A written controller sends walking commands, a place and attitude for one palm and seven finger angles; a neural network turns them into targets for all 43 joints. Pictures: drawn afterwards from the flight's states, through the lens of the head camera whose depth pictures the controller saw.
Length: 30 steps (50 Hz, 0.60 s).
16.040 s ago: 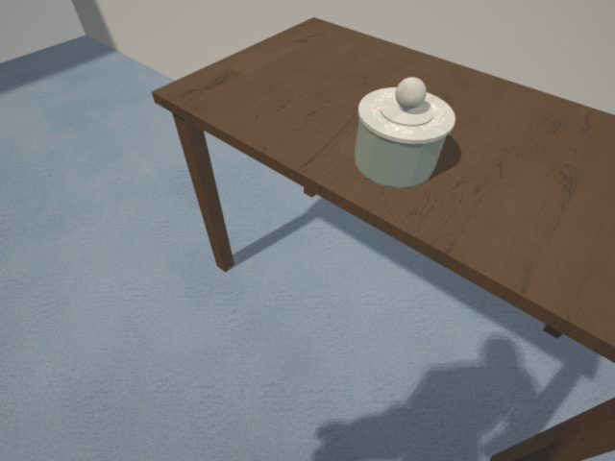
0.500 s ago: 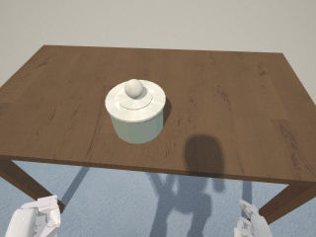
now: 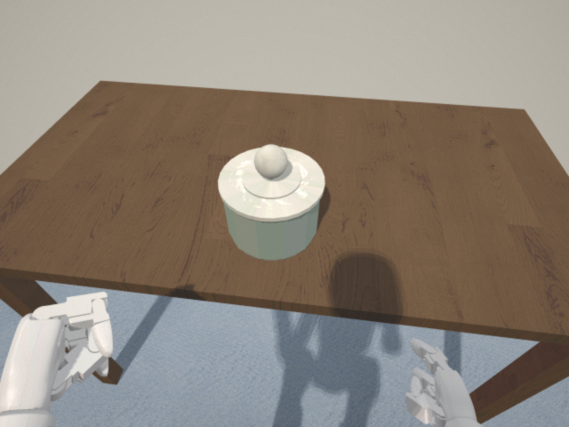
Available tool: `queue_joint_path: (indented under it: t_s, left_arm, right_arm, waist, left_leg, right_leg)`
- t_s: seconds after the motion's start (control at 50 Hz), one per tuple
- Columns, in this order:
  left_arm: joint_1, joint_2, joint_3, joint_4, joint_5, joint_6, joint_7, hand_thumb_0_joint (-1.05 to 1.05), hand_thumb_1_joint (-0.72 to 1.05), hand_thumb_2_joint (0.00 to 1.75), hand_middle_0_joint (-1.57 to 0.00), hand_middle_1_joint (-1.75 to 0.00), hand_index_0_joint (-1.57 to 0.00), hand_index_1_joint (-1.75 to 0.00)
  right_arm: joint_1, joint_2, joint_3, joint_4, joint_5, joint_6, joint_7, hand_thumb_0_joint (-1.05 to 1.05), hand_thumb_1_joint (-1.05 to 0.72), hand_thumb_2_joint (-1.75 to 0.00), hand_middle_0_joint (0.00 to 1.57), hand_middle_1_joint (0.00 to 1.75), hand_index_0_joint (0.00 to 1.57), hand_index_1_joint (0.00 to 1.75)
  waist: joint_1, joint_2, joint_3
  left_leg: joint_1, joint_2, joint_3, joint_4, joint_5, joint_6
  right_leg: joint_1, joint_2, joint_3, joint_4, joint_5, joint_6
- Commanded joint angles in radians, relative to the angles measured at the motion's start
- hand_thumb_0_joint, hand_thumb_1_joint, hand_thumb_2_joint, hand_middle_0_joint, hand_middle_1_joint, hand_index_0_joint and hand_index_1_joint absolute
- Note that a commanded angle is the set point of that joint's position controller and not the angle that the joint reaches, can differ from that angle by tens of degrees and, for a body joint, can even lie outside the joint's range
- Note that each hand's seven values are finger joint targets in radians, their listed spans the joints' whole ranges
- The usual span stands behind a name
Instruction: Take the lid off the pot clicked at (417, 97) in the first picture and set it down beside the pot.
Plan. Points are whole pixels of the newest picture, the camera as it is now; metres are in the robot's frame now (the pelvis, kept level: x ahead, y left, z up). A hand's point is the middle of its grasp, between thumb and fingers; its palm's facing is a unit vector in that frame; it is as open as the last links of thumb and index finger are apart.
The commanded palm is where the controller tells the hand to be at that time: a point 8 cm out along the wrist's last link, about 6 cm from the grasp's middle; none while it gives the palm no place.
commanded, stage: raise the hand higher, near the body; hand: left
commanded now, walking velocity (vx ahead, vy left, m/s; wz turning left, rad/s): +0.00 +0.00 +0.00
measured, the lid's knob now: (271, 161) +0.47 +0.09 +0.14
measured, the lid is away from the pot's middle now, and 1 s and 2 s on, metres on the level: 0.00 0.00 0.00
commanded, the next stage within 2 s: reach forward and open the fingers in 0.06 s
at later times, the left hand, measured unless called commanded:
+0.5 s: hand (57, 322) +0.17 +0.27 +0.13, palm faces -0.07 -0.01 -1.00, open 3.1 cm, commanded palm +0.16 +0.27 +0.19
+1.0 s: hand (71, 265) +0.21 +0.26 +0.18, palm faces -0.10 +0.06 -0.99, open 8.6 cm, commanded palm +0.19 +0.25 +0.25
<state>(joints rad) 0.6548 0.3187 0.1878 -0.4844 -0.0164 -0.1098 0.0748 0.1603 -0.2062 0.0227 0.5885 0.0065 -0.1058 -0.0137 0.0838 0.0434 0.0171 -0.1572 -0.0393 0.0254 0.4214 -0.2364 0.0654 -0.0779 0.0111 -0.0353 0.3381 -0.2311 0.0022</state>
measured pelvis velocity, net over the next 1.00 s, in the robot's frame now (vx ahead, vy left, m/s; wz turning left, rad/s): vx -0.06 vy -0.01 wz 0.02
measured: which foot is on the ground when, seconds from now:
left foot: down 0.00-1.00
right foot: down 0.00-1.00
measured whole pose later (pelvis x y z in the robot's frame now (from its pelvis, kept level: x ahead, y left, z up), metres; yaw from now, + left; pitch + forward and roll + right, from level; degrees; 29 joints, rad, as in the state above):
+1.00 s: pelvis -0.06 -0.01 +0.00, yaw +1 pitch -3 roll -1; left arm -0.13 0.81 0.09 -0.25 0.68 -0.02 -0.42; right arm 0.09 -0.30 0.04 0.56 0.05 0.05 -0.01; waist 0.11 0.11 0.07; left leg -0.22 -0.04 0.01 0.40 -0.13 0.06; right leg -0.16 0.01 -0.06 0.37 -0.16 -0.01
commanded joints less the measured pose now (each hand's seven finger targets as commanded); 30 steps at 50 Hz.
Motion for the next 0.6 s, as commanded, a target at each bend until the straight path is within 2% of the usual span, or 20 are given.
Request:
queue_joint_path:
  t_s: [0.0,0.1,0.14,0.16,0.18,0.2,0.24,0.26,0.32,0.38,0.4,0.42,0.44,0.46,0.48,0.5,0.52,0.54,0.56,0.58]
  left_arm:
    - [-0.016,0.107,0.109,-0.193,-0.012,-0.070,0.017,0.00,0.90,0.90,-1.30,-1.50,-1.30,-1.50]
    - [-0.115,0.146,0.135,-0.279,-0.015,-0.091,0.025,0.00,0.90,0.90,-1.30,-1.50,-1.30,-1.50]
    - [-0.114,0.207,0.205,-0.281,-0.010,-0.093,0.037,0.00,0.90,0.90,-1.30,-1.50,-1.30,-1.50]
    - [-0.134,0.430,0.126,-0.292,0.395,0.004,0.066,0.00,0.87,0.91,-1.29,-1.46,-1.29,-1.46]
    - [-0.160,0.312,0.097,-0.338,0.395,0.051,0.071,0.00,0.84,0.93,-1.28,-1.43,-1.28,-1.43]
    - [-0.190,0.295,0.076,-0.317,0.395,0.065,0.068,0.00,0.81,0.94,-1.26,-1.39,-1.26,-1.39]
    - [-0.102,0.368,0.112,-0.250,0.553,0.129,0.055,0.00,0.74,0.99,-1.24,-1.32,-1.24,-1.32]
    - [-0.101,0.432,0.147,-0.251,0.594,0.151,0.044,0.00,0.70,1.01,-1.23,-1.29,-1.23,-1.29]
    - [-0.216,0.561,0.176,-0.256,0.701,0.195,-0.002,0.00,0.60,1.09,-1.20,-1.18,-1.20,-1.18]
    - [-0.317,0.632,0.179,-0.149,0.742,0.208,-0.086,0.00,0.50,1.15,-1.17,-1.07,-1.17,-1.07]
    - [-0.320,0.606,0.147,-0.105,0.732,0.212,-0.121,0.00,0.46,1.17,-1.16,-1.04,-1.16,-1.04]
    - [-0.338,0.646,0.166,-0.083,0.729,0.212,-0.158,0.00,0.43,1.19,-1.15,-1.00,-1.15,-1.00]
    - [-0.337,0.625,0.149,-0.097,0.718,0.220,-0.196,0.00,0.40,1.22,-1.14,-0.97,-1.14,-0.97]
    - [-0.374,0.594,0.107,-0.083,0.686,0.213,-0.224,0.00,0.36,1.24,-1.13,-0.93,-1.13,-0.93]
    - [-0.416,0.631,0.121,-0.093,0.675,0.205,-0.260,0.00,0.33,1.26,-1.12,-0.90,-1.12,-0.90]
    - [-0.422,0.605,0.090,-0.091,0.650,0.201,-0.286,0.00,0.30,1.28,-1.11,-0.86,-1.11,-0.86]
    - [-0.481,0.689,0.144,-0.106,0.650,0.191,-0.312,0.00,0.27,1.30,-1.10,-0.83,-1.10,-0.83]
    - [-0.514,0.715,0.156,-0.117,0.667,0.193,-0.338,0.00,0.23,1.32,-1.08,-0.79,-1.08,-0.79]
    - [-0.572,0.720,0.147,-0.089,0.658,0.178,-0.353,0.00,0.20,1.33,-1.07,-0.76,-1.07,-0.76]
    - [-0.626,0.821,0.227,-0.036,0.681,0.163,-0.378,0.00,0.17,1.35,-1.06,-0.72,-1.06,-0.72]
  right_arm:
    - [-0.111,-0.110,-0.048,-0.151,0.004,-0.042,-0.010,0.00,-0.90,-0.90,0.20,0.30,0.20,0.30]
    - [-0.109,-0.121,-0.043,-0.157,0.005,-0.052,-0.008,0.00,-0.90,-0.90,0.20,0.30,0.20,0.30]
    - [-0.117,-0.129,-0.041,-0.147,-0.001,-0.059,-0.009,0.00,-0.90,-0.90,0.20,0.30,0.20,0.30]
    - [-0.070,-0.208,-0.026,-0.173,-0.022,0.015,-0.003,0.00,-0.90,-0.90,0.20,0.30,0.20,0.30]
    - [-0.091,-0.152,-0.035,-0.217,-0.014,0.055,0.009,0.00,-0.90,-0.90,0.20,0.30,0.20,0.30]
    - [-0.092,-0.156,-0.038,-0.209,-0.014,0.071,0.015,0.00,-0.90,-0.90,0.20,0.30,0.20,0.30]
    - [-0.122,-0.165,-0.046,-0.231,-0.003,0.117,0.028,0.00,-0.90,-0.90,0.20,0.30,0.20,0.30]
    - [-0.105,-0.185,-0.050,-0.239,-0.003,0.150,0.029,0.00,-0.90,-0.90,0.20,0.30,0.20,0.30]
    - [-0.149,-0.192,-0.043,-0.266,0.006,0.212,0.022,0.00,-0.90,-0.90,0.20,0.30,0.20,0.30]
    - [-0.164,-0.195,-0.044,-0.238,0.025,0.215,0.016,0.00,-0.90,-0.90,0.20,0.30,0.20,0.30]
    - [-0.164,-0.187,-0.046,-0.235,0.036,0.211,0.014,0.00,-0.90,-0.90,0.20,0.30,0.20,0.30]
    - [-0.161,-0.203,-0.044,-0.226,0.032,0.209,0.012,0.00,-0.90,-0.90,0.20,0.30,0.20,0.30]
    - [-0.205,-0.195,-0.042,-0.253,0.042,0.195,0.016,0.00,-0.90,-0.90,0.20,0.30,0.20,0.30]
    - [-0.170,-0.191,-0.048,-0.238,0.054,0.189,0.014,0.00,-0.90,-0.90,0.20,0.30,0.20,0.30]
    - [-0.169,-0.203,-0.045,-0.233,0.042,0.184,0.006,0.00,-0.90,-0.90,0.20,0.30,0.20,0.30]
    - [-0.181,-0.194,-0.047,-0.243,0.054,0.166,0.003,0.00,-0.90,-0.90,0.20,0.30,0.20,0.30]
    - [-0.171,-0.209,-0.041,-0.232,0.039,0.161,-0.008,0.00,-0.90,-0.90,0.20,0.30,0.20,0.30]
    - [-0.216,-0.197,-0.031,-0.253,0.041,0.145,-0.012,0.00,-0.90,-0.90,0.20,0.30,0.20,0.30]
    - [-0.179,-0.195,-0.038,-0.234,0.050,0.134,-0.016,0.00,-0.90,-0.90,0.20,0.30,0.20,0.30]
    - [-0.169,-0.210,-0.031,-0.208,0.027,0.138,-0.026,0.00,-0.90,-0.90,0.20,0.30,0.20,0.30]
  waist:
    - [-0.018,0.007,-0.044]
    - [-0.020,0.056,-0.091]
    - [-0.010,0.044,-0.109]
    - [-0.003,0.138,-0.116]
    - [0.001,0.163,-0.093]
    - [-0.010,0.133,-0.061]
    - [0.025,0.124,-0.071]
    - [0.029,0.078,-0.140]
    - [0.027,0.034,-0.218]
    - [0.015,0.047,-0.213]
    - [0.007,0.020,-0.180]
    - [0.011,0.015,-0.180]
    - [0.013,0.037,-0.191]
    - [-0.014,0.002,-0.174]
    - [-0.003,-0.004,-0.186]
    - [-0.014,-0.009,-0.158]
    - [-0.001,-0.030,-0.188]
    - [-0.001,0.007,-0.191]
    - [-0.017,-0.028,-0.174]
    - [0.002,-0.031,-0.177]
  left_leg:
    - [0.088,0.090,-0.080,-0.069,0.256,-0.049]
    - [0.094,0.093,-0.092,-0.071,0.211,-0.051]
    - [0.091,0.087,-0.091,-0.074,0.196,-0.053]
    - [-0.043,0.079,-0.083,-0.046,0.253,-0.059]
    - [-0.068,0.083,-0.081,-0.044,0.290,-0.074]
    - [-0.077,0.084,-0.084,-0.042,0.260,-0.071]
    - [-0.091,0.087,-0.085,-0.029,0.197,-0.064]
    - [-0.087,0.080,-0.069,-0.006,0.211,-0.053]
    - [-0.068,0.069,-0.073,0.028,0.210,-0.033]
    - [-0.056,0.058,-0.089,0.030,0.176,-0.020]
    - [-0.057,0.055,-0.091,0.027,0.171,-0.016]
    - [-0.048,0.043,-0.092,0.022,0.191,-0.014]
    - [-0.035,0.029,-0.086,0.028,0.217,-0.008]
    - [-0.034,0.036,-0.087,0.028,0.209,-0.009]
    - [-0.014,0.023,-0.088,0.015,0.207,-0.007]
    - [-0.022,0.024,-0.086,0.015,0.194,-0.004]
    - [-0.007,0.009,-0.086,0.005,0.191,0.000]
    - [0.008,0.002,-0.083,0.009,0.206,0.005]
    - [0.000,0.011,-0.081,0.016,0.203,0.005]
    - [0.017,-0.007,-0.075,0.000,0.214,0.008]
  right_leg:
    - [-0.089,-0.003,-0.016,-0.024,0.117,-0.021]
    - [-0.074,-0.007,-0.008,-0.017,0.101,-0.019]
    - [-0.071,0.006,-0.005,-0.028,0.104,-0.021]
    - [-0.137,0.013,0.017,0.086,0.102,-0.020]
    - [-0.155,0.011,-0.020,0.102,0.080,-0.033]
    - [-0.180,0.011,-0.026,0.101,0.060,-0.035]
    - [-0.179,0.033,0.002,0.112,0.030,-0.047]
    - [-0.156,0.028,0.004,0.117,0.032,-0.047]
    - [-0.154,0.020,0.031,0.118,0.018,-0.039]
    - [-0.170,0.013,0.028,0.096,0.005,-0.026]
    - [-0.176,0.010,0.023,0.086,0.011,-0.020]
    - [-0.179,0.012,0.020,0.070,0.034,-0.016]
    - [-0.161,0.020,0.029,0.062,0.081,-0.019]
    - [-0.158,0.002,0.014,0.067,0.085,-0.006]
    - [-0.168,0.009,0.012,0.048,0.093,0.001]
    - [-0.154,0.003,0.012,0.049,0.096,0.004]
    - [-0.156,0.006,0.011,0.027,0.100,0.011]
    - [-0.148,0.017,0.026,0.017,0.115,0.004]
    - [-0.129,0.000,0.016,0.032,0.120,0.010]
    - [-0.139,0.006,0.014,0.006,0.121,0.008]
